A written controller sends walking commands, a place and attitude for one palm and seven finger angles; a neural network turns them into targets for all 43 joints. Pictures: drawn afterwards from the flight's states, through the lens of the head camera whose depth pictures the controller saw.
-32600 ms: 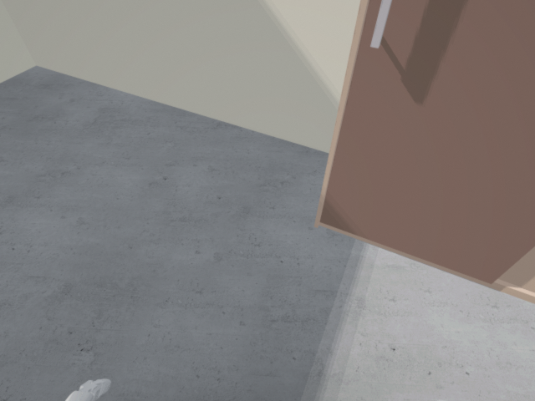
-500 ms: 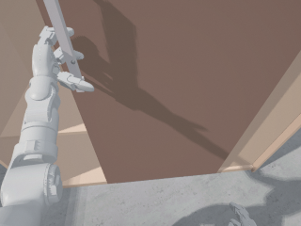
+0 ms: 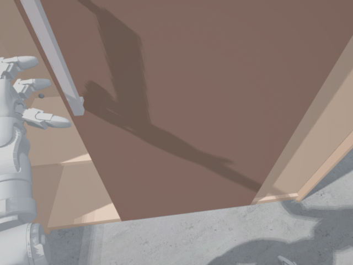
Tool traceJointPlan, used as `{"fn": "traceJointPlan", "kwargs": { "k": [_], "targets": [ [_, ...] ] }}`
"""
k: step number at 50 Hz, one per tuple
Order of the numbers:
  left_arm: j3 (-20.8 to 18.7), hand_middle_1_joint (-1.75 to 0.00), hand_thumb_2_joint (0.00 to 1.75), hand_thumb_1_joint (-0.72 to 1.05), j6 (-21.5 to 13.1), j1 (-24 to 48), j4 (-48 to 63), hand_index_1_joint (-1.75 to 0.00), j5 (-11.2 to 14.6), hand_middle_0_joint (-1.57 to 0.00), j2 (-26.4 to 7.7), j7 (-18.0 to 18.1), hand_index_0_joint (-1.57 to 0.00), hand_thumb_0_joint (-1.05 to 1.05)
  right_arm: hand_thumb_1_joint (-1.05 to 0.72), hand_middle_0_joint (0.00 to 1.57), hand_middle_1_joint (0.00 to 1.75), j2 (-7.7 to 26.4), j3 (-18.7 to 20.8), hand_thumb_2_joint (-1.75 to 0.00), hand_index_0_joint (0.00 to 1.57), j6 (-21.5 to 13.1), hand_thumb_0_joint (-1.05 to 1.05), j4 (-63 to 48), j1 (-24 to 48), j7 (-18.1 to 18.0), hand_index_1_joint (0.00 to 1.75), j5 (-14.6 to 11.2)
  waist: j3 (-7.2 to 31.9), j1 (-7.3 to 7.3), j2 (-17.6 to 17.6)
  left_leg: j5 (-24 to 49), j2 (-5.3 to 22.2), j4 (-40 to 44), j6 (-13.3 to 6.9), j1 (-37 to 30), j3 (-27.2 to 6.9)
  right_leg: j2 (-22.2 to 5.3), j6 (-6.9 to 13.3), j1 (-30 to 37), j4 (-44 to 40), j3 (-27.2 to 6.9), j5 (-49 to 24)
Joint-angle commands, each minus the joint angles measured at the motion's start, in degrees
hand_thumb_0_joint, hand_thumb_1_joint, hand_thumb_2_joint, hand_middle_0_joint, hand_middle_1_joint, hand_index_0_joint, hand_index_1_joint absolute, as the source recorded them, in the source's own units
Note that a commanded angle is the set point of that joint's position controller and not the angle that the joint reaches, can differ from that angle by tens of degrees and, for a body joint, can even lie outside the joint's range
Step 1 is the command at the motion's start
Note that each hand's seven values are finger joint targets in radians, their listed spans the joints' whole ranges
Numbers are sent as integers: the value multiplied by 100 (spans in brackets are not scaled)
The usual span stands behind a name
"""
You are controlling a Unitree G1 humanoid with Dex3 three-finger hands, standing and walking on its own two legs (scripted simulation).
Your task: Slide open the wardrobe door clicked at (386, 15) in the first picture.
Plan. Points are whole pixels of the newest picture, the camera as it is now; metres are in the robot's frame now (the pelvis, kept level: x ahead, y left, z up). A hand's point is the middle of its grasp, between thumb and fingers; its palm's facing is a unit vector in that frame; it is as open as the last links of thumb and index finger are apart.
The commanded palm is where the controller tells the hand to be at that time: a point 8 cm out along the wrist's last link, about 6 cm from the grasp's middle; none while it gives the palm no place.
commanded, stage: slip the hand off the handle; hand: left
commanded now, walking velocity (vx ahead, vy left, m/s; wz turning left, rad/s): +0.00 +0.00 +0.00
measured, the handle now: (55, 48) +0.46 +0.27 +0.27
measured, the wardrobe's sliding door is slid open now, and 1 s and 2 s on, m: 0.40 0.39 0.39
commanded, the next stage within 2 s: draw the hand back to the body in 0.70 s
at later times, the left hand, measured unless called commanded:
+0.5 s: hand (24, 124) +0.30 +0.28 +0.22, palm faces +0.34 -0.94 -0.07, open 14.7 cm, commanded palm +0.26 +0.31 +0.22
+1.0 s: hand (28, 139) +0.27 +0.26 +0.21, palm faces +0.15 -0.99 -0.04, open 14.7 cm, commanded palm +0.23 +0.30 +0.21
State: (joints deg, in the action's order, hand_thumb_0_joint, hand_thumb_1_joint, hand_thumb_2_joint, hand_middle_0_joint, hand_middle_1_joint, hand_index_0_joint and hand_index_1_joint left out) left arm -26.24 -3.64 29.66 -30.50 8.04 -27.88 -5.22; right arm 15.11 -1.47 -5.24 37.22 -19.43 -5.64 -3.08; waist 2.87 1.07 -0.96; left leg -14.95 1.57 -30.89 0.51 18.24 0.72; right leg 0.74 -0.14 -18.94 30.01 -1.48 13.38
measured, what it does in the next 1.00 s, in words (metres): stands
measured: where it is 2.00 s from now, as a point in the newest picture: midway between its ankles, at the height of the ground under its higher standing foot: outside the picture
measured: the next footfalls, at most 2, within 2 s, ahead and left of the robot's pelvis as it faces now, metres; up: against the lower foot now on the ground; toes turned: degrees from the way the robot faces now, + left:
none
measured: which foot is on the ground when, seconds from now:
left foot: down 0.00-1.00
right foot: down 0.00-1.00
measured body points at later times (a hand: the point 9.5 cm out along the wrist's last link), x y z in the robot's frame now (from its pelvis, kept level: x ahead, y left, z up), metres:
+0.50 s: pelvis +0.02 +0.01 +0.00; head -0.01 +0.00 +0.45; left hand +0.28 +0.33 +0.22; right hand +0.24 -0.19 -0.06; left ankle +0.01 +0.13 -0.73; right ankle +0.02 -0.12 -0.73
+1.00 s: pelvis +0.01 -0.01 +0.00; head -0.04 -0.03 +0.45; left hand +0.26 +0.31 +0.21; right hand +0.21 -0.22 -0.07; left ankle +0.01 +0.13 -0.73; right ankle +0.02 -0.12 -0.73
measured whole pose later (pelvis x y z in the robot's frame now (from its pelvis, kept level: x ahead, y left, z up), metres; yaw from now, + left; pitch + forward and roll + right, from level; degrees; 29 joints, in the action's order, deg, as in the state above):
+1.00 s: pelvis +0.01 -0.01 +0.00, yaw +3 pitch -4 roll +0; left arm -24.1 21.0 7.0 1.5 19.5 -24.3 -17.9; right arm 15.3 -4.7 -9.1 36.7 -12.6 -7.4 -4.7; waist 4.2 -3.4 -3.6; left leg -15.4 0.7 -29.1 1.0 10.2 -1.9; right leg -0.1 0.3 -10.1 28.8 1.2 15.2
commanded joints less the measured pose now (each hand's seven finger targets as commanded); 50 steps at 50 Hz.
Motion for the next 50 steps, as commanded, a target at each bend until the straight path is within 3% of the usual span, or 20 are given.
{"fn": "traceJointPlan", "kwargs": {
  "k": [1, 4, 9, 10, 13, 16, 21, 24, 25, 26, 30, 34, 35, 38, 41, 42, 44, 46, 48, 50],
  "targets": [
    [234, -115, 20, -55, -664, 2644, 2238, -115, 208, -25, -1178, -303, -25, 0, -90, 20, 30, 759, 274, -90, 20, -487, 0, -853, 687, -75, 30, 11, 1400, -36, -408, 579, -113, 346, -314, -731, -36, 43, 117, 368, -447, 203, -486],
    [441, -115, 20, -55, -510, 2476, 2404, -115, 321, -25, -922, -434, -25, 0, -90, 20, 30, 752, 247, -90, 20, -612, 0, -790, 770, -149, 30, -6, 1265, -30, -731, 215, -152, 430, -264, -857, -176, 40, 156, 193, -477, 256, -191],
    [295, -115, 20, -55, 32, 1661, 2536, -115, 471, -25, -814, -360, -25, 0, -90, 20, 30, 722, 172, -90, 20, -716, 0, -805, 953, -167, 30, -12, 1234, -269, -420, 345, -167, 507, -226, -757, -280, -14, 172, 417, -446, 342, -319],
    [150, -115, 20, -55, 96, 1445, 2535, -115, 491, -25, -901, -310, -25, 0, -90, 20, 30, 734, 175, -90, 20, -711, 0, -804, 965, -168, 30, -8, 1211, -326, -190, 458, -152, 501, -230, -707, -278, -14, 170, 513, -445, 367, -382],
    [114, -115, 20, -55, 188, 1217, 3096, -115, 491, -25, -768, -168, -25, 0, -90, 20, 30, 655, 143, -90, 20, -734, 0, -916, 1144, -99, 30, 16, 1268, -419, -221, 793, -149, 482, -195, -771, -255, -20, 170, 636, -371, 391, -627],
    [-211, -115, 20, -55, 186, 514, 3508, -115, 474, -25, -909, -57, -25, 0, -90, 20, 30, 619, 123, -90, 20, -702, 0, -991, 1214, -25, 30, 65, 1455, -577, -150, 1365, -150, 403, -178, -812, -181, -16, 181, 957, -235, 404, -1178],
    [4, -115, 20, -55, 357, -125, 4369, -115, 476, -25, -546, -114, -25, 0, -90, 20, 30, 530, 98, -90, 20, -668, 0, -1074, 1358, 52, 30, 62, 1311, -554, -329, 1765, -142, 332, -166, -957, -75, -10, 158, 1003, -197, 431, -1632],
    [328, -115, 20, -55, 536, -94, 4792, -115, 527, -25, -232, -215, -25, 0, -90, 20, 30, 492, 55, -90, 20, -687, 0, -1070, 1447, 26, 30, 60, 1101, -435, -396, 1618, -163, 345, -151, -1045, -102, 6, 149, 846, -252, 456, -1524],
    [210, -115, 20, -55, 606, -131, 4717, -115, 558, -25, -325, -222, -25, 0, -90, 20, 30, 515, 65, -90, 20, -684, 0, -1014, 1455, -15, 30, 55, 971, -409, -152, 1578, -133, 330, -179, -1030, -105, 26, 140, 807, -301, 454, -1507],
    [236, -115, 20, -55, 641, 36, 4822, -115, 574, -25, -352, -253, -25, 0, -90, 20, 30, 519, 52, -90, 20, -688, 0, -997, 1466, -42, 30, 59, 937, -386, -342, 1503, -157, 362, -170, -1018, -123, 7, 138, 777, -318, 448, -1450],
    [123, -115, 20, -55, 765, -9, 4625, -115, 630, -25, -447, -282, -25, 0, -90, 20, 30, 525, 28, -90, 20, -683, 0, -885, 1515, -158, 30, 69, 781, -381, -218, 1222, -189, 384, -171, -981, -164, 4, 136, 725, -412, 441, -1171],
    [291, -115, 20, -55, 720, 139, 4644, -115, 619, -25, -329, -305, -25, 0, -90, 20, 30, 451, -13, -90, 20, -725, 0, -881, 1606, -194, 30, 59, 867, -376, -437, 988, -230, 421, -154, -999, -196, -25, 143, 690, -435, 437, -885],
    [272, -115, 20, -55, 691, 167, 4606, -115, 646, -25, -332, -290, -25, 0, -90, 20, 30, 473, -4, -90, 20, -741, 0, -871, 1605, -197, 30, 57, 887, -365, -246, 968, -218, 396, -172, -999, -194, -15, 130, 717, -458, 419, -874],
    [-61, -115, 20, -55, 618, -114, 4493, -115, 674, -25, -597, -280, -25, 0, -90, 20, 30, 491, 15, -90, 20, -765, 0, -875, 1590, -194, 30, 84, 1066, -487, -145, 1035, -230, 416, -176, -910, -180, -47, 126, 915, -415, 417, -988],
    [-88, -115, 20, -55, 572, -298, 4552, -115, 701, -25, -568, -292, -25, 0, -90, 20, 30, 471, -4, -90, 20, -778, 0, -927, 1639, -151, 30, 78, 1138, -562, -191, 1112, -229, 420, -175, -835, -137, -75, 117, 1021, -379, 410, -1111],
    [-111, -115, 20, -55, 1244, -868, 3645, -115, 959, -25, -777, -764, -25, 0, -90, 20, 30, 631, -25, -90, 20, -756, 0, -888, 1704, -193, 30, -23, 1208, -582, -161, 997, -202, 524, -211, -831, -138, -112, 155, 1291, -390, 389, -1245],
    [-396, -115, 20, -55, 1732, -437, 4331, -115, 1109, -25, -1151, -1132, -25, 0, -90, 20, 30, 597, -64, -90, 20, -712, 0, -1093, 1875, -249, 30, -96, 1253, -665, -240, 1109, -227, 566, -234, -899, -129, -128, 133, 1432, -449, 386, -1341],
    [-366, -115, 20, -55, 2118, -441, 4345, -115, 1207, -25, -1178, -1361, -25, 0, -90, 20, 30, 611, -113, -90, 20, -741, 0, -1186, 2011, -255, 30, -147, 1063, -671, -322, 1106, -244, 565, -260, -873, -146, -126, 110, 1295, -491, 384, -1302],
    [-443, -115, 20, -55, 2253, -466, 4647, -115, 1340, -25, -1093, -1390, -25, 0, -90, 20, 30, 567, -116, -90, 20, -818, 0, -1270, 2019, -217, 30, -145, 982, -664, -200, 1076, -254, 574, -249, -974, -209, -83, 96, 1179, -533, 410, -1169],
    [-599, -115, 20, -55, 2109, -716, 4853, -115, 1421, -25, -1060, -1277, -25, 0, -90, 20, 30, 560, -96, -90, 20, -887, 0, -1299, 2002, -158, 30, -120, 882, -691, -80, 1067, -244, 534, -229, -1002, -209, -36, 91, 1111, -573, 406, -1066]
  ]
}}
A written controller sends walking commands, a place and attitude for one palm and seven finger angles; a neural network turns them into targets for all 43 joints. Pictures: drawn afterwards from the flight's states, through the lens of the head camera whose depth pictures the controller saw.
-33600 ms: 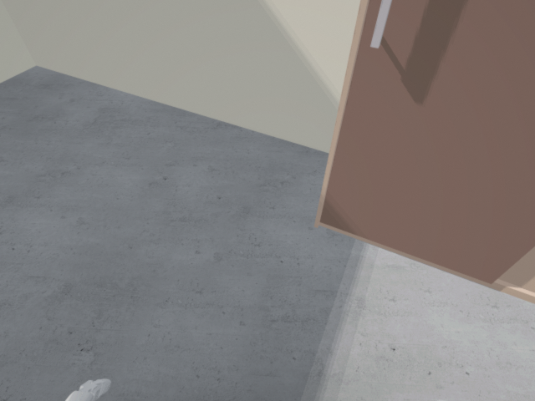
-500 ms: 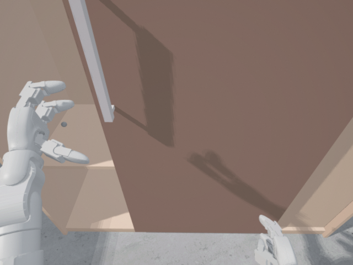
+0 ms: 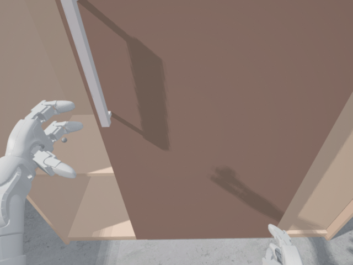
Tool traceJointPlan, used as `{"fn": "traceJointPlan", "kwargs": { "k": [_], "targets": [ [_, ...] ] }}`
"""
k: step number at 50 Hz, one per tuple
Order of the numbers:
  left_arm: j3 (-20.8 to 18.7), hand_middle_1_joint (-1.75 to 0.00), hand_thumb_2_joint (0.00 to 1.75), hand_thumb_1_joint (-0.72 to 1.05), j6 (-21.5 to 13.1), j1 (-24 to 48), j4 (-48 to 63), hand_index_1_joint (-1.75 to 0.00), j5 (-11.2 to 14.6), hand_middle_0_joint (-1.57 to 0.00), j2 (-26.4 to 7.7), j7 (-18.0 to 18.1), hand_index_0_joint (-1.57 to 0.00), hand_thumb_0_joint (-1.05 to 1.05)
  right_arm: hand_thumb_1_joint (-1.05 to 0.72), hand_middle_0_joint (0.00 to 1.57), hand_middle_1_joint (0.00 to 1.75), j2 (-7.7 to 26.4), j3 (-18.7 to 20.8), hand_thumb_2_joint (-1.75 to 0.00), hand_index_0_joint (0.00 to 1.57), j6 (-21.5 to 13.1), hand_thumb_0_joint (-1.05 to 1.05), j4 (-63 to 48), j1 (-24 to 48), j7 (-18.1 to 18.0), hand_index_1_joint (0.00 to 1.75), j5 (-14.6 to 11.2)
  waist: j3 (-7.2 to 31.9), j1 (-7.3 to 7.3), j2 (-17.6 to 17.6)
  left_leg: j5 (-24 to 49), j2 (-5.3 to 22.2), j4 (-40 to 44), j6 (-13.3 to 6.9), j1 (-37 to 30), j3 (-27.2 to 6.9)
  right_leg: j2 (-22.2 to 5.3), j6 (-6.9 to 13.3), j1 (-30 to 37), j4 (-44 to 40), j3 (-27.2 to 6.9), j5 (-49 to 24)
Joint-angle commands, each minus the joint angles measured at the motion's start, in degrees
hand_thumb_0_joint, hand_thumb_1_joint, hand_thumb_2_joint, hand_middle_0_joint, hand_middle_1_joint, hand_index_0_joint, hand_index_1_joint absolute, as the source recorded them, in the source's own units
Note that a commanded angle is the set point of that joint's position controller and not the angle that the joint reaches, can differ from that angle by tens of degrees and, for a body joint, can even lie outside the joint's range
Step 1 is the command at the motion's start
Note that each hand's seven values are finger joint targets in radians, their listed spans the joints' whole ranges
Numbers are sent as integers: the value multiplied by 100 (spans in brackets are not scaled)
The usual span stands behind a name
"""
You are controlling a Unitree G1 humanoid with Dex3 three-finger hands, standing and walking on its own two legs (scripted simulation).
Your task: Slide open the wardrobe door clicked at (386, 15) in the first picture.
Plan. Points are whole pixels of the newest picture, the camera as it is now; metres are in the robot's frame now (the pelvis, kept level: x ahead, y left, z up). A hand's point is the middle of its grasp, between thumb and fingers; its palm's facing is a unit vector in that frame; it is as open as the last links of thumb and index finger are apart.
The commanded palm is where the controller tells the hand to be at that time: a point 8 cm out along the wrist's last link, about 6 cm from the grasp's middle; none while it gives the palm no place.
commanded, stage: draw the hand back to the body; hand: left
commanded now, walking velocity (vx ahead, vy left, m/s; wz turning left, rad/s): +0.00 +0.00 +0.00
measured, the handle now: (92, 69) +0.46 +0.26 +0.27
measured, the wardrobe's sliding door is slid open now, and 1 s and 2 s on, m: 0.39 0.39 0.39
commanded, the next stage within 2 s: step back with the hand held close in 1.40 s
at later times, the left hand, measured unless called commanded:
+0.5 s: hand (41, 165) +0.22 +0.27 +0.19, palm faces +0.44 -0.87 -0.21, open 13.8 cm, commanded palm +0.17 +0.30 +0.19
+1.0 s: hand (45, 178) +0.21 +0.28 +0.16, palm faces +0.43 -0.83 -0.35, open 9.0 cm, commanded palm +0.16 +0.31 +0.18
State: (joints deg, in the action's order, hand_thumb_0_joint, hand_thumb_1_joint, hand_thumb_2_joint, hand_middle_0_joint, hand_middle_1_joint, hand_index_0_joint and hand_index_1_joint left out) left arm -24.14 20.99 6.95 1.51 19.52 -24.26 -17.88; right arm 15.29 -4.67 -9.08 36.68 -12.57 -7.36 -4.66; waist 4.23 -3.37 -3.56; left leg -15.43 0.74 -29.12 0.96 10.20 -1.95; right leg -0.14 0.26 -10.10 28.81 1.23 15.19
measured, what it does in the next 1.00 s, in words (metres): stands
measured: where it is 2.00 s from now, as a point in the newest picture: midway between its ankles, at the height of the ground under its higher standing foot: outside the picture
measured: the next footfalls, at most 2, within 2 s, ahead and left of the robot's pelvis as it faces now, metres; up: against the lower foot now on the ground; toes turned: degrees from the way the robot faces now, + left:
none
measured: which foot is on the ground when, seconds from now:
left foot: down 0.00-1.00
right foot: down 0.00-1.00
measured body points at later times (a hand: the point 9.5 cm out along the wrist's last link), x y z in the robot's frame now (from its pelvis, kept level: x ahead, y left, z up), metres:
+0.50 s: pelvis -0.02 +0.00 +0.00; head -0.05 -0.01 +0.45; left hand +0.19 +0.32 +0.20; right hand +0.19 -0.21 -0.06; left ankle +0.01 +0.13 -0.74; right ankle +0.01 -0.12 -0.74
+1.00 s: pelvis +0.02 +0.02 +0.01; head -0.01 +0.00 +0.46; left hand +0.18 +0.32 +0.18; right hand +0.21 -0.20 -0.07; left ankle +0.01 +0.13 -0.74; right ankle +0.01 -0.12 -0.74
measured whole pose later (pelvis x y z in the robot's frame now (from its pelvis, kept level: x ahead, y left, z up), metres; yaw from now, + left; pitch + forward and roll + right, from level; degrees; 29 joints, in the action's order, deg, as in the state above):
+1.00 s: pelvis +0.02 +0.02 +0.01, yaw -1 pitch -4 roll +0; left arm -19.0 -4.9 -24.5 21.1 4.4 -19.2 4.7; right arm 12.7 -1.1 -9.0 37.4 -11.1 -4.4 0.8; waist 0.3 -4.4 -2.3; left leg -14.7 -0.1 -24.3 -0.2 5.6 -0.4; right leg -1.0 -1.1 -5.6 23.4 -0.2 13.7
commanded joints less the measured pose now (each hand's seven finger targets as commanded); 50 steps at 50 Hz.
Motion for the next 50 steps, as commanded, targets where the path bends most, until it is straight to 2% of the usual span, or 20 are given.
{"fn": "traceJointPlan", "kwargs": {
  "k": [1, 4, 6, 10, 15, 16, 17, 18, 19, 20, 22, 24, 26, 29, 30, 31, 34, 41, 48, 50],
  "targets": [
    [-889, -115, 20, -55, -433, 1389, 1594, -115, 289, -25, -1428, 46, -25, 0, -90, 20, 30, 551, 246, -90, 20, -532, 0, -1220, 1250, 31, 30, 49, 711, -225, 288, 1034, -156, 344, -283, -172, 64, 45, 30, 143, -461, 120, -1165],
    [-686, -115, 20, -55, -557, 1232, 1415, -115, 263, -25, -1140, 148, -25, 0, -90, 20, 30, 588, 279, -90, 20, -561, 0, -1124, 1152, 64, 30, 36, 300, -131, 315, 595, -141, 385, -261, -33, 63, 62, 15, -169, -550, 112, -577],
    [-499, -115, 20, -55, -538, 1282, 1348, -115, 202, -25, -1045, 173, -25, 0, -90, 20, 30, 601, 295, -90, 20, -573, 0, -1088, 1154, 44, 30, 6, 86, -74, 147, 307, -134, 395, -275, -7, 86, 38, 0, -351, -661, 51, -176],
    [-199, -115, 20, -55, -490, 1506, 1670, -115, 49, -25, -996, 174, -25, 0, -90, 20, 30, 589, 269, -90, 20, -617, 0, -1116, 1212, -29, 30, 2, 90, -28, -189, -40, -158, 409, -285, -50, 74, 28, 13, -410, -724, 1, 241],
    [-706, -107, 27, -41, -826, 1348, 1997, -107, 106, -25, -1476, 191, -25, 0, -90, 20, 30, 580, 257, -90, 20, -730, 0, -1098, 1229, -85, 30, 76, 478, -124, -2, 9, -154, 378, -281, -114, 32, 26, 11, -126, -756, -63, 380],
    [-713, -104, 29, -37, -904, 1324, 2088, -104, 123, -24, -1438, 182, -24, 0, -90, 20, 30, 558, 243, -90, 20, -761, 0, -1118, 1231, -86, 30, 82, 589, -130, -17, 71, -163, 389, -282, -108, 23, -3, 14, -43, -712, -44, 310],
    [-730, -102, 31, -33, -1636, 1337, 2574, -102, -752, -24, -1831, 1208, -24, 0, -90, 20, 30, 463, 309, -90, 20, -802, 0, -977, 1208, 43, 30, 406, -189, -125, 21, 65, -209, 411, -229, 291, 120, -67, -40, -337, -1094, -192, 427],
    [-421, -100, 32, -30, -1854, 494, 1882, -100, -783, -24, -1093, 1591, -24, 0, -90, 20, 30, 436, 306, -90, 20, -808, 0, -838, 1179, 75, 30, 428, -460, -41, 189, -151, -180, 414, -185, 349, 174, -117, -37, -450, -1123, -116, 682],
    [-223, -98, 34, -26, -1967, 88, 1777, -98, -819, -24, -798, 1733, -24, 0, -90, 20, 30, 444, 306, -90, 20, -793, 0, -839, 1109, 112, 30, 416, -543, -27, 340, -210, -160, 443, -190, 362, 144, -129, -43, -437, -1078, -81, 688],
    [-287, -96, 36, -22, -2132, -131, 1954, -96, -931, -24, -863, 1860, -24, 0, -90, 20, 30, 466, 370, -90, 20, -748, 0, -790, 1088, 159, 30, 426, -374, -88, 364, -111, -141, 491, -201, 253, 170, -101, -24, -287, -1122, -75, 565],
    [-90, -92, 39, -15, -2430, -377, 2272, -92, -1055, -24, -693, 2027, -24, 0, -90, 20, 30, 423, 388, -90, 20, -682, 0, -809, 1050, 175, 30, 428, -42, -74, -155, -115, -127, 601, -214, 18, 233, -118, -12, -80, -952, -63, 380],
    [-22, -87, 43, -8, -2648, -500, 2470, -87, -1160, -23, -663, 2175, -23, 0, -90, 20, 30, 418, 414, -90, 20, -658, 0, -802, 1011, 176, 30, 458, 85, -67, -289, -84, -120, 703, -223, -71, 234, -100, 5, 75, -892, -43, 201],
    [56, -83, 46, -1, -2792, -603, 2590, -83, -1247, -23, -630, 2277, -23, 0, -90, 20, 30, 440, 440, -90, 20, -649, 0, -781, 998, 151, 30, 470, 173, -47, -22, 19, -84, 771, -242, -147, 208, -70, -10, 178, -910, -21, 107],
    [28, -77, 51, 10, -2974, -524, 2848, -77, -1397, -23, -726, 2423, -23, 0, -90, 20, 30, 445, 475, -90, 20, -648, 0, -726, 1012, 102, 30, 507, 216, -40, -50, 113, -94, 856, -253, -278, 180, -44, 16, 226, -902, 16, -14],
    [-58, -75, 53, 14, -2998, -651, 2793, -75, -1413, -23, -806, 2449, -23, 0, -90, 20, 30, 459, 484, -90, 20, -653, 0, -682, 1025, 87, 30, 522, 123, -55, 195, 171, -80, 876, -265, -282, 167, -29, 3, 226, -953, 37, -66],
    [-38, -73, 55, 17, -3043, -699, 2895, -73, -1447, -22, -761, 2467, -22, 0, -90, 20, 30, 445, 496, -90, 20, -642, 0, -688, 1015, 82, 30, 523, 267, -59, 80, 320, -74, 887, -266, -336, 160, -43, 17, 333, -892, 42, -205],
    [-20, -66, 60, 28, -3089, -1098, 2895, -66, -1509, -22, -666, 2486, -22, 0, -90, 20, 30, 405, 503, -90, 20, -597, 0, -657, 995, 98, 30, 540, 170, -102, -158, 608, -72, 934, -223, -364, 152, -30, 49, 409, -804, 82, -534],
    [-90, -51, 73, 54, -3041, -2270, 2757, -51, -1466, -21, -479, 2359, -21, 0, -90, 20, 30, 382, 557, -90, 20, -401, 0, -728, 923, 201, 30, 545, -60, -160, 231, 1339, 3, 939, -186, -281, 205, -22, 28, 611, -737, 134, -1206],
    [-196, -36, 85, 79, -2982, -2514, 3353, -36, -1517, -20, -593, 2358, -20, 0, -90, 20, 30, 360, 591, -90, 20, -282, 0, -842, 861, 238, 30, 570, 211, -138, -163, 1905, 3, 792, -158, -471, 267, -23, 21, 669, -713, 112, -1639],
    [-222, -32, 88, 86, -2933, -2618, 3364, -32, -1529, -20, -624, 2375, -20, 0, -90, 20, 30, 371, 594, -90, 20, -274, 0, -851, 873, 227, 30, 568, 114, -138, -56, 1856, 3, 803, -154, -444, 253, 10, 20, 625, -751, 131, -1579]
  ]
}}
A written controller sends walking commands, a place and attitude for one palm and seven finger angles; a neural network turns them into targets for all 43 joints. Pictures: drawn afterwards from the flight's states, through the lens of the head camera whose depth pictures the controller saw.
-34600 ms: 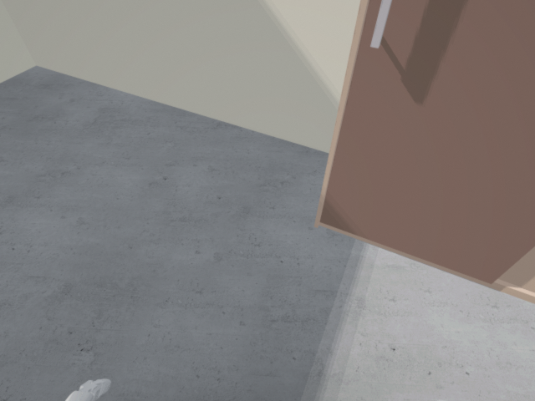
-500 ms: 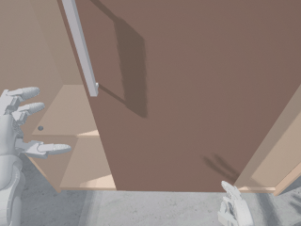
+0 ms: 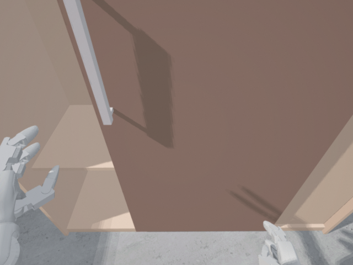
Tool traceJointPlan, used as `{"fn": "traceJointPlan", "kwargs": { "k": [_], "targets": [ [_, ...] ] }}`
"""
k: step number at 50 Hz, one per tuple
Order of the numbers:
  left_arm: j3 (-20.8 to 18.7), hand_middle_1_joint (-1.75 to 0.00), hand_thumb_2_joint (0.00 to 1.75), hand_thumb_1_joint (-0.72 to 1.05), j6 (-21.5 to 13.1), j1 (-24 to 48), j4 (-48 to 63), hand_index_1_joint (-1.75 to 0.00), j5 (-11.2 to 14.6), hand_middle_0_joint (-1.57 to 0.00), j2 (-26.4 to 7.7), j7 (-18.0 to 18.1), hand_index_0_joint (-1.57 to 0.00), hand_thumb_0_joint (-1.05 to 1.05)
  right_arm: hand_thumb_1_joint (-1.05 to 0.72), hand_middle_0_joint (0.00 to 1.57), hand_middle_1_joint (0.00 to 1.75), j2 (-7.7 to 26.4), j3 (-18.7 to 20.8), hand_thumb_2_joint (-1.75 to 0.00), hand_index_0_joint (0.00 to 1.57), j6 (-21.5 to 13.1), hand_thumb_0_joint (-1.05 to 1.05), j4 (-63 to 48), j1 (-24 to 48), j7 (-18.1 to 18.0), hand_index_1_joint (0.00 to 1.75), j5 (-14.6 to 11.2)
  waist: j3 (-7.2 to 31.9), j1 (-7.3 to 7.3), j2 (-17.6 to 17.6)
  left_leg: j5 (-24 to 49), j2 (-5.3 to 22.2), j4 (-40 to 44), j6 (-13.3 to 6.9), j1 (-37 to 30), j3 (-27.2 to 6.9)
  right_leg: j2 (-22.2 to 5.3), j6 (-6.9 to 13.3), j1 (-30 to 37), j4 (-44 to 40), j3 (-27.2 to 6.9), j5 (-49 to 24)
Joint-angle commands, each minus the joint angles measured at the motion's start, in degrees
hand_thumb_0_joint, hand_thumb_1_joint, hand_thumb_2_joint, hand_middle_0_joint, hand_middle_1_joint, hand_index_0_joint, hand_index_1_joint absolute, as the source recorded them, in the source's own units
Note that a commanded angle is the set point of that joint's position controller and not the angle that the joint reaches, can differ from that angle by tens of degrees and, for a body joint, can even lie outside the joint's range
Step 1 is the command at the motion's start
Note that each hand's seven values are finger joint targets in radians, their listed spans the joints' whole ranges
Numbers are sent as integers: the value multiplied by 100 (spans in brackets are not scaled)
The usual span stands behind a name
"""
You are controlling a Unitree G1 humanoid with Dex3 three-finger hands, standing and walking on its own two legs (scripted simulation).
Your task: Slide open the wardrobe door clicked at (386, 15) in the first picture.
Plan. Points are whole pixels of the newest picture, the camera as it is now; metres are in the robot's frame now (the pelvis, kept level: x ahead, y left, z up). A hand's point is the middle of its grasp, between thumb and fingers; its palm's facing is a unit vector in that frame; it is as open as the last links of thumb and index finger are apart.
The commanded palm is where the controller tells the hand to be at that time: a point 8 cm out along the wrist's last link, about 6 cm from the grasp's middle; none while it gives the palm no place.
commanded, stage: draw the hand back to the body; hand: left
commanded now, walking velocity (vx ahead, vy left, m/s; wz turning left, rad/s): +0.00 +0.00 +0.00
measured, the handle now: (94, 63) +0.44 +0.25 +0.27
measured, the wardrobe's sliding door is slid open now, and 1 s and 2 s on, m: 0.39 0.39 0.39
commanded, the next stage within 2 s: step back with the hand held close in 0.40 s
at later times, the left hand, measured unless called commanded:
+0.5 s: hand (44, 190) +0.18 +0.25 +0.16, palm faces +0.47 -0.81 -0.35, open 7.5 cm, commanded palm +0.13 +0.29 +0.17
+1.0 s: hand (8, 218) +0.13 +0.28 +0.16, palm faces +0.44 -0.77 -0.47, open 7.4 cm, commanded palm +0.07 +0.31 +0.17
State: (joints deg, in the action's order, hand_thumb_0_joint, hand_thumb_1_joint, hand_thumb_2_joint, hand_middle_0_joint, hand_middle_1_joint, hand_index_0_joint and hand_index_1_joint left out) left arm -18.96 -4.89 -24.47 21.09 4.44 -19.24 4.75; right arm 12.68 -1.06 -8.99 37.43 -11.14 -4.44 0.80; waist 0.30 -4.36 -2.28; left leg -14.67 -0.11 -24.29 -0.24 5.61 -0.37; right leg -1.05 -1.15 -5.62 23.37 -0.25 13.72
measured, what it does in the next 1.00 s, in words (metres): shifts its weight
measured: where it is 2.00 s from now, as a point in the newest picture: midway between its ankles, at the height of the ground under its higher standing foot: outside the picture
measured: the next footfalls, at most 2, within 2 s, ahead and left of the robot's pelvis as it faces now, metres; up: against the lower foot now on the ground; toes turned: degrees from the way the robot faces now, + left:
right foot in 1.58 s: -0.17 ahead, -0.12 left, +0.00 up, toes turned +9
left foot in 1.78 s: -0.18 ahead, +0.10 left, +0.00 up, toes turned +8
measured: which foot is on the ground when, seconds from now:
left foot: down 0.00-1.00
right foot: down 0.00-1.00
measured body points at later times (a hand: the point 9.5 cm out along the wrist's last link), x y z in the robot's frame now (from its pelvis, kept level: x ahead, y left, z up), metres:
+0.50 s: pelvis -0.01 -0.01 +0.00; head -0.04 -0.03 +0.45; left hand +0.15 +0.29 +0.18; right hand +0.19 -0.22 -0.08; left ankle -0.01 +0.12 -0.74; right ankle -0.01 -0.13 -0.74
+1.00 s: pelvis -0.07 +0.01 -0.01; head -0.07 +0.02 +0.44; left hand +0.10 +0.32 +0.19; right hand +0.11 -0.23 -0.07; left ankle -0.01 +0.12 -0.74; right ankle -0.01 -0.13 -0.74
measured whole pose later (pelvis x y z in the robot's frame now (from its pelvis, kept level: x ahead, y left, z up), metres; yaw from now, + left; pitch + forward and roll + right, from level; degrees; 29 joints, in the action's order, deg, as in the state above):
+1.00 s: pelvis -0.07 +0.01 -0.01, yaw +1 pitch -1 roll -1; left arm -24.4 -11.7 -29.9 26.6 2.1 -24.3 7.5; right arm 12.8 0.0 -3.4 31.4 -12.2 -5.0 -0.5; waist -0.2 -0.9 0.2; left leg -10.6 -0.7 -29.5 -1.3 18.3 -0.6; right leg -1.6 -2.2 -17.2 26.6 0.0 8.7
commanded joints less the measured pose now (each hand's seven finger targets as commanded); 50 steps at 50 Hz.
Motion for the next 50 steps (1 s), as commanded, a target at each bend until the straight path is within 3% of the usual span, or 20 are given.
{"fn": "traceJointPlan", "kwargs": {
  "k": [1, 7, 9, 14, 16, 22, 24, 26, 27, 28, 29, 31, 34, 37, 40, 43, 45, 50],
  "targets": [
    [-706, -30, 90, 90, -344, 531, 1483, -30, -26, -20, -1088, 125, -20, 0, -90, 20, 30, 609, 225, -90, 20, -285, 0, -937, 703, -71, 30, 25, 561, -18, -286, 1788, 76, 316, -32, 6, 102, 74, 159, 206, -183, 284, -1452],
    [-601, -30, 90, 90, -272, 793, 1420, -30, -58, -20, -1036, 188, -20, 0, -90, 20, 30, 611, 214, -90, 20, -259, 0, -893, 695, -112, 30, 19, 408, 33, -226, 1649, 65, 320, -42, -19, 96, 90, 155, 49, -232, 302, -1311],
    [-596, -30, 90, 90, -260, 771, 1286, -30, -50, -20, -1007, 188, -20, 0, -90, 20, 30, 602, 210, -90, 20, -234, 0, -882, 709, -120, 30, 24, 326, 33, -64, 1486, 52, 347, -51, 32, 93, 93, 149, 11, -247, 313, -1211],
    [-615, -30, 90, 90, -261, 704, 1206, -30, -27, -20, -1004, 169, -20, 0, -90, 20, 30, 582, 199, -90, 20, -186, 0, -900, 780, -115, 30, 17, 317, -12, -42, 1292, 47, 386, -64, 76, 100, 85, 147, 62, -284, 297, -1077],
    [-616, -30, 90, 90, -281, 655, 1286, -30, -32, -20, -1009, 160, -20, 0, -90, 20, 30, 565, 197, -90, 20, -204, 0, -912, 798, -111, 30, 17, 370, -23, -205, 1328, 50, 384, -61, 49, 117, 69, 154, 124, -282, 278, -1123],
    [-705, -30, 90, 90, -322, 638, 1265, -30, -13, -20, -1088, 164, -20, 0, -90, 20, 30, 561, 197, -90, 20, -215, 0, -918, 834, -125, 30, 23, 265, -34, -6, 1113, 45, 433, -72, 110, 108, 92, 142, 105, -368, 285, -944],
    [-730, -30, 90, 90, -352, 626, 1251, -30, -14, -20, -1102, 168, -20, 0, -90, 20, 30, 548, 203, -90, 20, -225, 0, -900, 828, -125, 30, 25, 240, -30, -95, 1035, 28, 424, -79, 103, 141, 85, 136, 66, -406, 266, -893],
    [-823, -30, 90, 90, -357, 640, 1141, -30, 0, -20, -1173, 173, -20, 0, -90, 20, 30, 555, 207, -90, 20, -236, 0, -872, 837, -140, 30, 12, 185, -34, -103, 979, 35, 443, -85, 129, 147, 80, 133, 60, -453, 246, -828],
    [-1585, -30, 90, 90, -653, 1465, 1662, -30, -107, -20, -1971, 255, -20, 0, -90, 20, 30, 727, 225, -90, 20, -90, 0, -1121, 779, -72, 30, -36, -34, 178, -8, 661, 101, 190, -189, 642, 29, -160, 121, -358, -729, -199, -951],
    [-1168, -30, 90, 90, -686, 770, 1089, -30, -87, -20, -1412, 200, -20, 0, -90, 20, 30, 632, 227, -90, 20, -13, 0, -1000, 786, -71, 30, -19, -13, 234, 299, 665, 51, -3, -196, 580, -22, -303, 155, -556, -805, -284, -945],
    [-964, -30, 90, 90, -685, 475, 1023, -30, -116, -20, -1227, 172, -20, 0, -90, 20, 30, 638, 246, -90, 20, 35, 0, -1025, 788, -46, 30, -10, -1, 236, 444, 779, 49, -109, -186, 544, -30, -369, 171, -672, -833, -349, -1026],
    [-861, -30, 90, 90, -734, 207, 1025, -30, -143, -20, -1120, 167, -20, 0, -90, 20, 30, 646, 270, -90, 20, 113, 0, -1093, 730, -38, 30, -9, 264, 265, 284, 1135, 74, -209, -171, 469, 10, -435, 173, -668, -661, -271, -1426],
    [-824, -30, 90, 90, -776, -101, 1212, -30, -153, -20, -1119, 218, -20, 0, -90, 20, 30, 728, 347, -90, 20, 212, 0, -1199, 624, -36, 30, -40, 682, 295, 32, 1598, 164, -144, -146, 431, 3, -364, 112, -563, -402, -138, -1598],
    [-1029, -30, 90, 90, -826, -297, 1484, -30, -136, -20, -1315, 278, -20, 0, -90, 20, 30, 744, 374, -90, 20, 288, 0, -1324, 606, -68, 30, -69, 1017, 281, 1, 1972, 256, -22, -155, 469, -84, -229, 43, -359, -123, -5, -1729],
    [-1346, -30, 90, 90, -889, -298, 1746, -30, -139, -20, -1633, 340, -20, 0, -90, 20, 30, 753, 400, -90, 20, 346, 0, -1422, 621, -116, 30, -73, 1031, 273, 75, 1830, 275, 105, -173, 706, -162, -131, 2, -283, 3, 38, -1616],
    [-1304, -30, 90, 90, -940, -368, 1733, -30, -144, -20, -1520, 370, -20, 0, -90, 20, 30, 743, 411, -90, 20, 356, 0, -1486, 550, -128, 30, -97, 914, 287, 10, 1347, 324, 202, -210, 1165, -227, -91, -17, -156, 105, -5, -1388],
    [-1355, -30, 90, 90, -996, -341, 1776, -30, -173, -20, -1560, 381, -20, 0, -90, 20, 30, 803, 429, -90, 20, 314, 0, -1498, 543, -142, 30, -89, 822, 295, -253, 873, 372, 370, -261, 1516, -322, -23, -32, -21, 220, 8, -1215],
    [-1222, -30, 90, 90, -1125, -266, 1468, -30, -312, -20, -1321, 386, -20, 0, -90, 20, 30, 890, 426, -90, 20, 153, 0, -1512, 489, -133, 30, -108, 361, 305, -572, -1655, 627, 925, -508, 3216, -703, 128, -51, 566, 797, -56, -546]
  ]
}}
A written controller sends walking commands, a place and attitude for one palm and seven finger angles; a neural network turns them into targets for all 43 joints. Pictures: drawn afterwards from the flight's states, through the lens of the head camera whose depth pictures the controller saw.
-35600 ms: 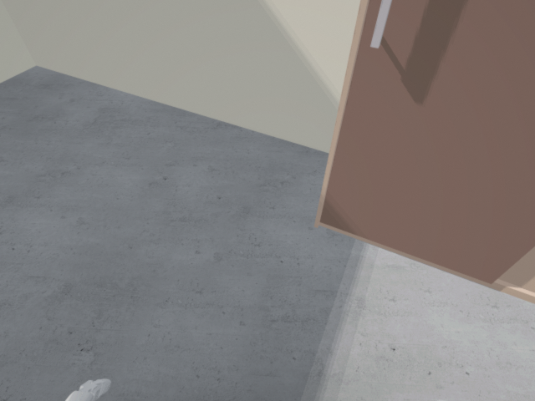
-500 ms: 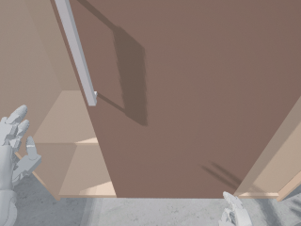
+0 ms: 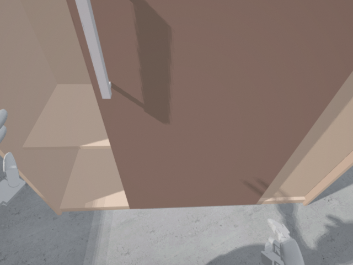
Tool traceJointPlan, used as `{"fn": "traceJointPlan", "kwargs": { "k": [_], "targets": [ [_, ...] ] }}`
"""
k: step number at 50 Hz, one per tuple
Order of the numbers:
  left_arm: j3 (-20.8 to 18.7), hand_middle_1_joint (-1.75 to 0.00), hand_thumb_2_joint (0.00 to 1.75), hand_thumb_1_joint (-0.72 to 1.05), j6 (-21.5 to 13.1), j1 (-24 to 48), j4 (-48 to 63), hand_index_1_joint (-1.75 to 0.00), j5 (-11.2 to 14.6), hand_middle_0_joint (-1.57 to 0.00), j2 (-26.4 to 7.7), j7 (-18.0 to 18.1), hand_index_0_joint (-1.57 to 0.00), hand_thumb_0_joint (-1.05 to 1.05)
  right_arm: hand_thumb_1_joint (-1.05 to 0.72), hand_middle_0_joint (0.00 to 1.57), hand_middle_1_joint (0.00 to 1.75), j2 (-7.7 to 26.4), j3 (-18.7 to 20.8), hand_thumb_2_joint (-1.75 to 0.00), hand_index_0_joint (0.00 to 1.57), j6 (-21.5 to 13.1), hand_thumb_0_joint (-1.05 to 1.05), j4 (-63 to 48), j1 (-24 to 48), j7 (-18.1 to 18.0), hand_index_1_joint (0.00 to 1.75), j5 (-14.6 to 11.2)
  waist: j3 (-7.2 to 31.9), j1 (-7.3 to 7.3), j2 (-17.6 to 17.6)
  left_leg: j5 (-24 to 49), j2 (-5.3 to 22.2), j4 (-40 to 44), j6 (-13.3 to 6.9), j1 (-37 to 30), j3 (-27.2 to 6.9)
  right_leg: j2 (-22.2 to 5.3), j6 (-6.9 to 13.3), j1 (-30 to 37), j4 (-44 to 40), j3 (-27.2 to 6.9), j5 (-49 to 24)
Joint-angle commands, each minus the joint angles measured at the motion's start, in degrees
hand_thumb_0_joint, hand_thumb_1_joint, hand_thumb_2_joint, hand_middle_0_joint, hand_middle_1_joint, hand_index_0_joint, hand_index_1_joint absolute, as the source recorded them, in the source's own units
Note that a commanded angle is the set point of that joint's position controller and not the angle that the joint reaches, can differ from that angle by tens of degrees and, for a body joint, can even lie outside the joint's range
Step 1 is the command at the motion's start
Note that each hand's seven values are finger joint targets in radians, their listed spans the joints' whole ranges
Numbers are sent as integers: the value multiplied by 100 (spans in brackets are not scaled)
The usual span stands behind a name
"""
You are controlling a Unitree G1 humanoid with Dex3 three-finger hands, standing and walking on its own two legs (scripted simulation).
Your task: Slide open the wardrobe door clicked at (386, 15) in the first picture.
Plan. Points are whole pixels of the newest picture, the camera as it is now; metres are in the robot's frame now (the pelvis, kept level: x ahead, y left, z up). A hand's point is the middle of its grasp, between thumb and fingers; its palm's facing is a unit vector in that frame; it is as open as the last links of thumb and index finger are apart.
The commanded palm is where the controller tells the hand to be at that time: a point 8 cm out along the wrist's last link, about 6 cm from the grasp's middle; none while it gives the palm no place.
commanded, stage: step back with the hand held close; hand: left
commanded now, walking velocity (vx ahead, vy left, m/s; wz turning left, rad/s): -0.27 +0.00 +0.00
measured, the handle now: (93, 33) +0.51 +0.23 +0.27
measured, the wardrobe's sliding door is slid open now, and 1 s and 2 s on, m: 0.39 0.39 0.39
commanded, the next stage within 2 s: stop stepping back and stand still in 0.54 s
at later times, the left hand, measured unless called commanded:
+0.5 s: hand out of the picture +0.10 +0.28 +0.19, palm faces +0.53 -0.71 -0.46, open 7.4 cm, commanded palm +0.01 +0.31 +0.18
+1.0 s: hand out of the picture +0.02 +0.27 +0.17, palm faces +0.43 -0.79 -0.43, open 7.4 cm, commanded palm -0.04 +0.30 +0.18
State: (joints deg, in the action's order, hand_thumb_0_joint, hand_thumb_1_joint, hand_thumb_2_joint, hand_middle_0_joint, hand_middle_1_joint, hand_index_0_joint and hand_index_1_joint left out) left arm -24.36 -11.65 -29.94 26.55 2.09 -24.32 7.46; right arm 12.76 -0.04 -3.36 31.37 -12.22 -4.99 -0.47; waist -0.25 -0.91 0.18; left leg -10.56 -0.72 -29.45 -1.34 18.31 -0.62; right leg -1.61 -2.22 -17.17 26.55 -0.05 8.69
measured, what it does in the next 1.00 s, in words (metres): walks backwards: right foot, then left foot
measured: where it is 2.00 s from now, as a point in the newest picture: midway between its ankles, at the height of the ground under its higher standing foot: outside the picture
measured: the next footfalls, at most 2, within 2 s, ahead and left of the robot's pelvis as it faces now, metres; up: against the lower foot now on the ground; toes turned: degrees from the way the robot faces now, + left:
right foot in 0.58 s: -0.10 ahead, -0.13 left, +0.00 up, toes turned +9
left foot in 0.78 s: -0.11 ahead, +0.09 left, +0.00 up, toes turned +7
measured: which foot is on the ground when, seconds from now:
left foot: down 0.00-0.58, up 0.60-0.76, down 0.78-1.00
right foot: down 0.00-0.38, up 0.40-0.56, down 0.58-0.86, up 0.88-1.00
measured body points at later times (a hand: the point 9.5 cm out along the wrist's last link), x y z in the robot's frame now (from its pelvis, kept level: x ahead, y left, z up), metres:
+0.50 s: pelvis -0.08 -0.01 -0.01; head -0.08 +0.02 +0.44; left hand +0.06 +0.31 +0.21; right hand +0.09 -0.23 -0.09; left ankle +0.05 +0.11 -0.73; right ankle -0.08 -0.14 -0.71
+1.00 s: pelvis -0.17 +0.00 +0.01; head -0.17 +0.03 +0.46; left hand -0.01 +0.31 +0.20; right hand +0.02 -0.22 -0.04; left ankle -0.15 +0.09 -0.74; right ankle -0.19 -0.10 -0.71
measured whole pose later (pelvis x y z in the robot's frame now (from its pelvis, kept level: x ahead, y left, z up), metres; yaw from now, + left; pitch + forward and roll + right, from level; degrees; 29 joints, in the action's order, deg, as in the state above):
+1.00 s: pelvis -0.17 +0.00 +0.01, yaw +2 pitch +1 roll -1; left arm -23.9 -11.2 -31.2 30.1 2.0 -25.0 8.4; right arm 9.9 -1.4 -9.9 32.0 -12.6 -3.1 0.7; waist 2.3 1.0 3.3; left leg -10.9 -0.1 -24.8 -2.9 15.6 5.4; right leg 1.6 -0.7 -18.2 39.9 1.8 23.3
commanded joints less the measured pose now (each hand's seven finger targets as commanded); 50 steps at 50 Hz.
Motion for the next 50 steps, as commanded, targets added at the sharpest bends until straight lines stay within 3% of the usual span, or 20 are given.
{"fn": "traceJointPlan", "kwargs": {
  "k": [1, 6, 14, 17, 19, 20, 23, 26, 27, 29, 30, 32, 34, 37, 40, 42, 43, 45, 47, 50],
  "targets": [
    [-643, -30, 90, 90, -477, 331, 881, -30, -122, -20, -749, 122, -20, 0, -90, 20, 30, 873, 317, -90, 20, -442, 0, -885, 538, -73, 30, 12, 365, -30, -806, -2398, 742, 1472, -442, 2208, -711, 198, 46, 1829, 598, -93, 19],
    [-587, -30, 90, 90, -604, 705, 965, -30, -233, -20, -741, 130, -20, 0, -90, 20, 30, 860, 336, -90, 20, -610, 0, -846, 414, -39, 30, 48, 233, 13, -389, -2953, 625, 1008, -467, 2388, -686, 104, 115, 1344, 334, -382, 894],
    [-671, -30, 90, 90, -752, 774, 1413, -30, -79, -20, -1017, 274, -20, 0, -90, 20, 30, 696, 290, -90, 20, -720, 0, -551, 184, -7, 30, 118, 493, 142, 46, -1724, 89, -550, -23, 109, -179, -566, 459, -1166, -821, -734, 2144],
    [-731, -30, 90, 90, -803, 737, 1464, -30, -86, -20, -975, 299, -20, 0, -90, 20, 30, 788, 294, -90, 20, -792, 0, -610, 231, -64, 30, 98, 451, 135, -860, -2703, 618, 688, -236, 1051, -935, 5, 207, -452, 185, -260, 1949],
    [-910, -30, 90, 90, -838, 711, 1532, -30, -190, -20, -952, 268, -20, 0, -90, 20, 30, 858, 348, -90, 20, -887, 0, -710, 390, -73, 30, 92, 639, -10, -1911, -3883, 1549, 2169, -679, 2925, -1968, 691, 9, 1461, 2517, 116, 1039],
    [-1065, -30, 90, 90, -874, 822, 1573, -30, -189, -20, -1180, 248, -20, 0, -90, 20, 30, 764, 384, -90, 20, -923, 0, -700, 387, -68, 30, 128, 702, -40, -1858, -3483, 1712, 2261, -767, 2837, -2145, 719, 22, 1365, 3073, 23, 1175],
    [-1041, -30, 90, 90, -916, 235, 1313, -30, -81, -20, -978, 196, -20, 0, -90, 20, 30, 764, 521, -90, 20, -1067, 0, -602, 345, 54, 30, 88, 916, -90, -1078, -2103, 1516, 1488, -636, 1436, -1322, 678, 155, 605, 2249, -4, 1703],
    [-862, -30, 90, 90, -814, -293, 1085, -30, 77, -20, -863, 147, -20, 0, -90, 20, 30, 638, 465, -90, 20, -1053, 0, -560, 480, 117, 30, 63, 676, -22, -1323, -2174, 1319, 1318, -241, 926, -795, 530, 357, 377, 511, 202, 1852],
    [-943, -30, 90, 90, -853, -144, 1219, -30, 109, -20, -1045, 137, -20, 0, -90, 20, 30, 628, 465, -90, 20, -1014, 0, -498, 511, 137, 30, 96, 562, 22, -1081, -1898, 1207, 932, -57, 605, -610, 231, 499, 11, -265, -245, 1874],
    [-895, -30, 90, 90, -887, 374, 1223, -30, 43, -20, -1316, 186, -20, 0, -90, 20, 30, 437, 401, -90, 20, -878, 0, -353, 473, 149, 30, 128, 372, 42, 899, -1000, 313, -1720, 411, -220, 235, -1514, 1092, -1749, -1695, -2791, 1389],
    [-862, -30, 90, 90, -902, 744, 1167, -30, -64, -20, -1398, 290, -20, 0, -90, 20, 30, 478, 356, -90, 20, -870, 0, -220, 525, 134, 30, 231, 281, -24, 911, -1392, 190, -2622, 429, 306, 87, -1940, 1256, -1447, -1582, -2731, -854],
    [-464, -30, 90, 90, -713, 959, 1081, -30, -130, -20, -1167, 199, -20, 0, -90, 20, 30, 442, 357, -90, 20, -924, 0, -326, 585, 75, 30, 100, 731, -41, 1651, -1343, 85, -2581, 318, 1007, 35, -1237, 668, 129, -519, -1797, -4061],
    [-541, -30, 90, 90, -510, 1056, 661, -30, -141, -20, -1110, 178, -20, 0, -90, 20, 30, 432, 240, -90, 20, -861, 0, -311, 585, -7, 30, 106, 822, -23, 1334, -1096, 54, -2033, 245, 827, 357, -1035, 746, 649, 39, -1240, -4803],
    [-278, -30, 90, 90, -341, 1335, 595, -30, -115, -20, -828, 182, -20, 0, -90, 20, 30, 518, 191, -90, 20, -818, 0, -270, 439, -53, 30, 82, 967, 88, 33, -30, -77, -118, 104, -422, 448, -741, 581, 471, 226, -1025, -3470],
    [-420, -30, 90, 90, -368, 928, 1288, -30, -65, -20, -979, 221, -20, 0, -90, 20, 30, 812, 325, -90, 20, -927, 0, -493, 290, -27, 30, -3, 1445, -46, -968, 2327, 1082, 652, -162, -1713, -516, 110, 197, -82, 660, -559, -67],
    [-597, -30, 90, 90, -368, 574, 1624, -30, -52, -20, -1046, 227, -20, 0, -90, 20, 30, 779, 332, -90, 20, -919, 0, -725, 422, 39, 30, 2, 1485, -76, -611, 3202, 1161, 566, -194, -1887, -534, 308, 204, -267, 852, -172, 316],
    [-774, -30, 90, 90, -341, 348, 1815, -30, 73, -20, -1185, 199, -20, 0, -90, 20, 30, 651, 267, -90, 20, -891, 0, -707, 349, 45, 30, 43, 1493, 60, -1304, 3486, 1236, 823, -33, -1977, -846, 352, 116, -608, 1273, 41, 869],
    [-861, -30, 90, 90, -376, 357, 2070, -30, 33, -20, -1212, 166, -20, 0, -90, 20, 30, 638, 280, -90, 20, -925, 0, -623, 419, 123, 30, 166, 1117, 37, -1632, 1299, 1582, 1642, 0, -1171, -1328, 278, 125, -443, 2054, -110, 1720],
    [-717, -30, 90, 90, -329, 79, 1578, -30, 5, -20, -913, 226, -20, 0, -90, 20, 30, 627, 222, -90, 20, -871, 0, -581, 430, 133, 30, 153, 577, 91, -1109, -910, 1641, 1916, -371, -165, -1015, 172, 167, -18, 1750, 8, 1557],
    [-721, -30, 90, 90, -197, -70, 944, -30, -13, -20, -897, 261, -20, 0, -90, 20, 30, 697, 232, -90, 20, -742, 0, -601, 425, 68, 30, 106, 251, 119, -1094, -2898, 1284, 2065, -231, 743, -524, 413, 270, 840, 605, 687, 1527]
  ]
}}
